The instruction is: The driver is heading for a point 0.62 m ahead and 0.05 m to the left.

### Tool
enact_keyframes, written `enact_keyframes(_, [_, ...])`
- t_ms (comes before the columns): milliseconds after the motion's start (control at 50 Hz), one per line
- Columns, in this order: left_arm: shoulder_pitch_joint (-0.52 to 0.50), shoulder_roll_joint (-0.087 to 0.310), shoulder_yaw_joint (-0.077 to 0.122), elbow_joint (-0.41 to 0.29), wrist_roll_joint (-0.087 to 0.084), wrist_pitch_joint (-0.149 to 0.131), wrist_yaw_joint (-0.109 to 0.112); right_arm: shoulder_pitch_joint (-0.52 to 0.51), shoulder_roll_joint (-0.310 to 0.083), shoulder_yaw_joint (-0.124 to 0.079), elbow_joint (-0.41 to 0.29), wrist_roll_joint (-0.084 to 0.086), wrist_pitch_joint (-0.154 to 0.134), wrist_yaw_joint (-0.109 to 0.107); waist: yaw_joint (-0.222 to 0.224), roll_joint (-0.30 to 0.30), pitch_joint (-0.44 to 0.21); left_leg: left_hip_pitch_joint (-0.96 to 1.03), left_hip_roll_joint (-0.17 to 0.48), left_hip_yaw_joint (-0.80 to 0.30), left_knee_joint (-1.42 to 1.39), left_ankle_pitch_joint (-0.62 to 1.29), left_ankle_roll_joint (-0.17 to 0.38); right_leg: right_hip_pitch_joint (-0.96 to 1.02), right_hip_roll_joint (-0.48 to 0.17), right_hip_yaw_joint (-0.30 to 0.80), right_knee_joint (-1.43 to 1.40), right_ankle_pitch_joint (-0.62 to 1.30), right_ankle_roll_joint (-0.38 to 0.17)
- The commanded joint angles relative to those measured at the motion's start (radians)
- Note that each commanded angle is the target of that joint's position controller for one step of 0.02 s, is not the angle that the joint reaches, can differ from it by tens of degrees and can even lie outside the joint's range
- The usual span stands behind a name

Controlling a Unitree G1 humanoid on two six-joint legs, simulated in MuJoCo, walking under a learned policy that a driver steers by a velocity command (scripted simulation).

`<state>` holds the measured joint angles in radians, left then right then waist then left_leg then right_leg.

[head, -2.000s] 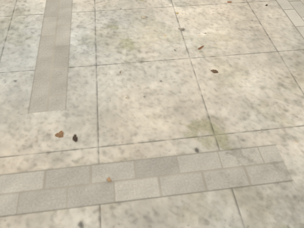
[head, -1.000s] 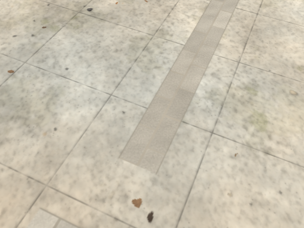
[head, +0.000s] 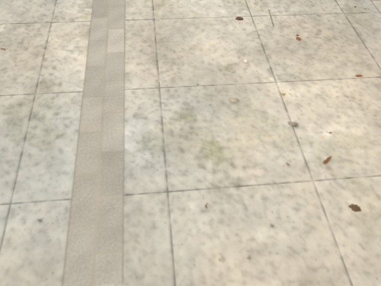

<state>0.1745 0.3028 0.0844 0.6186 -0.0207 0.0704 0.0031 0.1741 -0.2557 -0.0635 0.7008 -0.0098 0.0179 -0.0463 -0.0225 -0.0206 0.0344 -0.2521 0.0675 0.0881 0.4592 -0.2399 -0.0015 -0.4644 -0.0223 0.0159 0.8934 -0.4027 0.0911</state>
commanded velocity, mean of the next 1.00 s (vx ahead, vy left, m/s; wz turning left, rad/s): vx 0.22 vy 0.00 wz -0.16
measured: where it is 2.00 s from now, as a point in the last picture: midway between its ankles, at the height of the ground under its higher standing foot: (214, 231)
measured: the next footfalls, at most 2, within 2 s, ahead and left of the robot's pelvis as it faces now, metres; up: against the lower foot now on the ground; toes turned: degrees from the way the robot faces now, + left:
right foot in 0.10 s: +0.03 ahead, -0.14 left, +0.00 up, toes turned -6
left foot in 0.54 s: +0.05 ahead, +0.08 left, +0.00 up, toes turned -7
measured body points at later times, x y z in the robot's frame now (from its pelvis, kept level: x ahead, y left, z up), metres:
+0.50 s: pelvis +0.01 -0.03 +0.00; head +0.02 -0.03 +0.45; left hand +0.19 +0.20 -0.10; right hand +0.10 -0.32 -0.11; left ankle +0.01 +0.09 -0.73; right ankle -0.01 -0.13 -0.74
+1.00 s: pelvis +0.19 -0.10 -0.02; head +0.23 -0.11 +0.42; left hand +0.46 +0.10 -0.09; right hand +0.12 -0.38 -0.15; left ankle +0.02 +0.08 -0.71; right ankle +0.28 -0.22 -0.74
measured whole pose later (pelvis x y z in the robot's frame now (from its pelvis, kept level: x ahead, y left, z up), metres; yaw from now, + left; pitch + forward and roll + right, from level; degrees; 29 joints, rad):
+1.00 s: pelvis +0.19 -0.10 -0.02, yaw -6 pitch +2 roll +0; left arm 0.03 0.27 0.04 0.64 -0.01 -0.08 -0.04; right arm 0.45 -0.29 -0.05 0.86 0.02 -0.05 -0.01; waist -0.08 0.01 0.05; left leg -0.05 0.05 -0.05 0.69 -0.48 -0.01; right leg -0.49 -0.01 -0.05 0.59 -0.14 -0.05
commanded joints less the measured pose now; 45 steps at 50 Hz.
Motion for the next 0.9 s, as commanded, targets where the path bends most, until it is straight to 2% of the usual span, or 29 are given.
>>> enact_keyframes(20, [-0.050,0.078,0.018,-0.103,-0.001,-0.012,-0.013,0.002,-0.221,-0.067,-0.050,0.014,-0.009,0.006,-0.023,0.226,-0.110,0.159,0.244,-0.151,-0.089,0.417,0.210,0.021,0.010,-0.067,-0.142,0.003,-0.027])
enact_keyframes(60, [-0.009,0.076,0.024,-0.094,-0.002,-0.008,-0.021,-0.019,-0.224,-0.069,-0.045,0.032,-0.011,0.011,0.010,0.217,-0.111,0.144,0.243,-0.125,-0.034,0.408,0.177,0.108,0.023,-0.089,-0.308,0.097,-0.070])
enact_keyframes(80, [0.033,0.073,0.028,-0.077,0.001,-0.008,-0.020,-0.017,-0.209,-0.065,-0.036,0.042,-0.012,0.012,0.032,0.196,-0.117,0.103,0.220,-0.098,0.023,0.369,0.140,0.206,0.046,-0.097,-0.439,0.192,-0.103])
enact_keyframes(100, [0.066,0.104,0.039,-0.069,0.005,-0.010,-0.012,0.038,-0.170,-0.053,-0.012,0.035,-0.017,0.018,0.036,0.104,-0.136,0.000,0.175,-0.037,0.127,0.258,0.070,0.359,0.028,-0.029,-0.522,0.346,-0.137])
enact_keyframes(120, [0.096,0.215,0.061,-0.086,0.010,-0.015,0.005,0.040,-0.095,-0.025,-0.043,-0.022,-0.023,0.028,0.014,-0.202,-0.171,-0.268,0.065,0.057,0.418,-0.188,-0.035,0.561,-0.231,0.300,-0.504,0.768,-0.226])
enact_keyframes(140, [0.080,0.226,0.053,-0.098,0.044,-0.034,0.001,-0.039,-0.113,-0.027,-0.077,-0.020,-0.024,0.019,0.058,-0.283,-0.185,-0.410,-0.030,-0.037,0.614,-0.447,-0.076,0.478,-0.400,0.452,-0.508,0.892,-0.433])
enact_keyframes(160, [0.086,0.175,0.038,-0.091,0.053,-0.053,-0.004,-0.077,-0.168,-0.042,-0.071,0.001,-0.019,0.014,0.092,-0.170,-0.187,-0.396,-0.007,-0.110,0.715,-0.421,-0.077,0.438,-0.353,0.386,-0.525,0.816,-0.445])
enact_keyframes(180, [0.040,0.145,0.026,-0.076,0.049,-0.065,-0.003,-0.073,-0.166,-0.045,-0.061,0.015,-0.013,0.012,0.060,-0.141,-0.149,-0.398,0.002,-0.128,0.723,-0.351,-0.070,0.407,-0.285,0.303,-0.522,0.739,-0.388])
enact_keyframes(200, [-0.006,0.130,0.021,-0.075,0.034,-0.068,0.001,-0.051,-0.159,-0.047,-0.037,0.011,-0.007,0.006,0.038,-0.103,-0.135,-0.395,0.009,-0.134,0.696,-0.284,-0.072,0.393,-0.234,0.253,-0.522,0.670,-0.339])
enact_keyframes(220, [-0.042,0.115,0.013,-0.073,0.021,-0.067,0.005,-0.037,-0.165,-0.049,-0.029,0.004,-0.001,0.002,0.022,-0.112,-0.123,-0.371,0.007,-0.133,0.682,-0.223,-0.081,0.364,-0.213,0.223,-0.523,0.691,-0.320])
enact_keyframes(280, [-0.066,0.077,-0.005,-0.060,0.031,-0.069,0.015,0.011,-0.129,-0.038,-0.006,0.010,0.001,0.009,-0.003,-0.111,-0.148,-0.263,-0.008,-0.121,0.598,-0.128,-0.096,0.328,-0.176,0.166,-0.529,0.706,-0.315])
enact_keyframes(340, [-0.062,0.082,-0.004,-0.040,0.032,-0.067,0.017,-0.026,-0.096,-0.018,-0.013,0.009,0.002,0.012,0.023,-0.117,-0.130,-0.180,-0.004,-0.117,0.392,-0.127,-0.091,0.316,-0.172,0.174,-0.532,0.595,-0.314])
enact_keyframes(380, [-0.018,0.096,-0.001,-0.015,0.029,-0.063,0.014,-0.032,-0.106,-0.015,-0.015,0.012,-0.001,0.020,0.052,-0.126,-0.121,-0.130,-0.014,-0.093,0.299,-0.141,-0.076,0.290,-0.173,0.220,-0.589,0.227,-0.328])
enact_keyframes(420, [0.015,0.143,0.010,0.008,0.019,-0.061,0.009,-0.050,-0.138,-0.022,-0.023,0.025,-0.012,0.027,0.074,-0.157,-0.046,-0.154,-0.039,-0.064,0.259,-0.188,-0.049,0.260,-0.196,0.317,-0.653,-0.099,-0.338])
enact_keyframes(440, [0.020,0.145,0.009,0.015,0.015,-0.063,0.008,-0.051,-0.142,-0.022,-0.023,0.029,-0.022,0.031,0.072,-0.148,-0.017,-0.157,-0.039,-0.065,0.223,-0.201,-0.028,0.250,-0.207,0.352,-0.664,-0.172,-0.337])
enact_keyframes(480, [0.008,0.139,0.005,0.025,0.003,-0.067,0.009,-0.010,-0.118,-0.017,0.000,0.031,-0.047,0.040,0.039,-0.105,0.002,-0.071,-0.050,-0.050,0.092,-0.142,0.017,0.209,-0.199,0.359,-0.652,-0.215,-0.320])
enact_keyframes(500, [-0.008,0.130,0.001,0.027,-0.003,-0.069,0.009,0.039,-0.104,-0.015,0.025,0.028,-0.059,0.045,0.008,-0.085,-0.002,0.027,-0.061,-0.038,0.004,-0.074,0.042,0.161,-0.176,0.335,-0.630,-0.214,-0.303])
enact_keyframes(520, [-0.024,0.103,-0.007,0.026,0.001,-0.074,0.007,0.099,-0.105,-0.016,0.052,0.023,-0.070,0.047,-0.019,-0.068,-0.020,0.140,-0.049,-0.069,-0.029,-0.050,0.065,0.097,-0.140,0.303,-0.581,-0.187,-0.273])
enact_keyframes(540, [-0.074,0.043,-0.025,0.007,0.012,-0.084,0.003,0.198,-0.136,-0.023,0.076,0.020,-0.079,0.043,-0.058,0.005,-0.042,0.273,0.056,-0.206,-0.075,-0.093,0.106,-0.026,-0.077,0.225,-0.417,-0.134,-0.220])
enact_keyframes(560, [-0.099,-0.010,-0.034,-0.035,0.014,-0.104,-0.002,0.262,-0.237,-0.048,0.096,0.018,-0.085,0.044,-0.052,0.236,-0.047,0.340,0.212,-0.479,-0.180,-0.311,0.206,-0.204,0.082,-0.009,-0.148,-0.089,-0.138])
enact_keyframes(580, [-0.150,0.074,-0.013,-0.054,0.000,-0.120,0.000,0.265,-0.238,-0.052,0.083,0.005,-0.094,0.048,-0.091,0.257,0.029,0.306,0.342,-0.704,-0.293,-0.387,0.307,-0.341,0.058,0.007,0.026,-0.199,-0.119])
enact_keyframes(600, [-0.129,0.106,0.003,-0.044,-0.016,-0.131,-0.005,0.222,-0.189,-0.036,0.070,0.002,-0.102,0.041,-0.061,0.186,0.070,0.294,0.328,-0.675,-0.297,-0.420,0.302,-0.393,0.006,0.063,0.132,-0.136,-0.121])
enact_keyframes(620, [-0.093,0.094,0.003,-0.022,-0.015,-0.134,-0.011,0.190,-0.165,-0.028,0.060,0.009,-0.107,0.038,-0.038,0.170,0.071,0.312,0.279,-0.601,-0.299,-0.400,0.268,-0.420,-0.013,0.062,0.163,-0.062,-0.123])
enact_keyframes(640, [-0.090,0.090,0.004,-0.017,-0.006,-0.138,-0.015,0.175,-0.161,-0.026,0.058,0.017,-0.109,0.038,-0.032,0.158,0.074,0.329,0.254,-0.537,-0.309,-0.327,0.242,-0.447,-0.033,0.053,0.157,0.013,-0.121])
enact_keyframes(660, [-0.104,0.082,0.004,-0.015,0.002,-0.142,-0.019,0.175,-0.151,-0.021,0.058,0.017,-0.108,0.036,-0.034,0.140,0.072,0.331,0.229,-0.470,-0.317,-0.216,0.220,-0.439,-0.053,0.050,0.133,0.085,-0.115])
enact_keyframes(700, [-0.120,0.047,-0.005,-0.013,0.008,-0.147,-0.029,0.188,-0.143,-0.017,0.060,0.014,-0.103,0.035,-0.039,0.127,0.050,0.294,0.175,-0.347,-0.332,-0.029,0.201,-0.368,-0.049,0.004,0.061,0.192,-0.090])
enact_keyframes(780, [-0.191,-0.004,-0.028,-0.032,0.004,-0.150,-0.042,0.215,-0.171,-0.021,0.067,0.019,-0.094,0.033,-0.065,0.133,0.050,0.193,0.121,-0.195,-0.333,0.139,0.182,-0.193,-0.024,-0.046,-0.183,0.342,-0.066])
enact_keyframes(840, [-0.235,0.014,-0.027,-0.049,-0.004,-0.152,-0.054,0.256,-0.200,-0.028,0.085,0.030,-0.089,0.037,-0.077,0.140,0.072,0.183,0.155,-0.192,-0.329,0.150,0.184,-0.120,-0.010,-0.054,-0.284,0.365,-0.080])
enact_keyframes(900, [-0.217,0.053,-0.016,-0.056,-0.006,-0.157,-0.059,0.255,-0.215,-0.035,0.098,0.041,-0.081,0.037,-0.038,0.146,0.076,0.234,0.202,-0.212,-0.280,0.267,0.165,-0.058,-0.003,-0.039,-0.345,0.318,-0.126])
